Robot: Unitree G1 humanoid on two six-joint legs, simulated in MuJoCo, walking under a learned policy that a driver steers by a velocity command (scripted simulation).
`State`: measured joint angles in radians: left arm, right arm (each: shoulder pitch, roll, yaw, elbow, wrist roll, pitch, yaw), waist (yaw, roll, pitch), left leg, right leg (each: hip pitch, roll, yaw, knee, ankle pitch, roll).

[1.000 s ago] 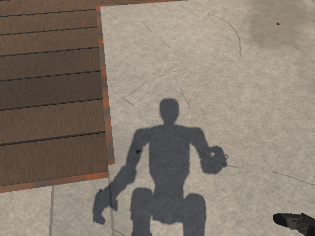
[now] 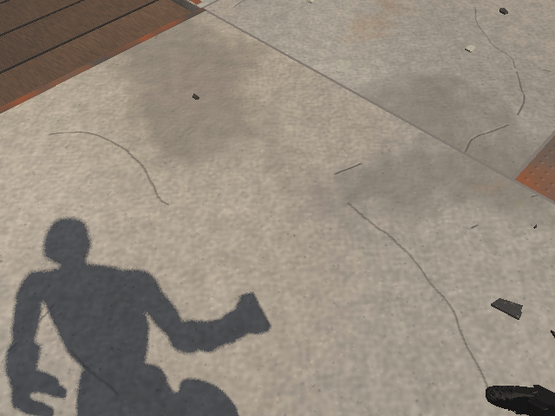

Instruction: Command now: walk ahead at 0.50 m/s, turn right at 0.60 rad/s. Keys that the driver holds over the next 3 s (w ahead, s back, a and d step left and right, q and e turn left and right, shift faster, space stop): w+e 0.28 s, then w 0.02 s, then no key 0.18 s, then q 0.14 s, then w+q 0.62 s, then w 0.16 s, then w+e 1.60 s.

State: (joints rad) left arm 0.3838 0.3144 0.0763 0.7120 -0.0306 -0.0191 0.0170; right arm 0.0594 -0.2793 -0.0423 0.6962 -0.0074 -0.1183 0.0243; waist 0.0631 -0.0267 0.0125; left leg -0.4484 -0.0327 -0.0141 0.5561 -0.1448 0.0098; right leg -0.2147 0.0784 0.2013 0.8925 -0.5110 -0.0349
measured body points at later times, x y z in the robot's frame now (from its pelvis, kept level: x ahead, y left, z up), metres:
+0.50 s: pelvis +0.24 -0.05 +0.00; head +0.29 -0.08 +0.44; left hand +0.53 +0.12 -0.07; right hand +0.20 -0.34 -0.13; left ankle +0.11 +0.12 -0.67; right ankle +0.33 -0.17 -0.72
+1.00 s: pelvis +0.40 -0.04 +0.01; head +0.41 -0.01 +0.46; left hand +0.52 +0.25 -0.11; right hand +0.51 -0.33 -0.08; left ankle +0.43 +0.07 -0.72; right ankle +0.33 -0.17 -0.72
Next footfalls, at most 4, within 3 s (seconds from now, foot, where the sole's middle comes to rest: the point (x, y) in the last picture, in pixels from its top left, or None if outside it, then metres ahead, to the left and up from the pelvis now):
0.44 right None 0.37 -0.18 -0.76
1.02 left None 0.47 0.08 -0.76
1.46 right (340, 284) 0.84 -0.09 -0.76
1.94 left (257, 212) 1.08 0.16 -0.76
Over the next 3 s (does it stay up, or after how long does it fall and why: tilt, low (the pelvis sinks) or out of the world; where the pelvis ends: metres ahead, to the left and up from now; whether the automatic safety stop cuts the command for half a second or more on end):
stays up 1.48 -0.13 0.00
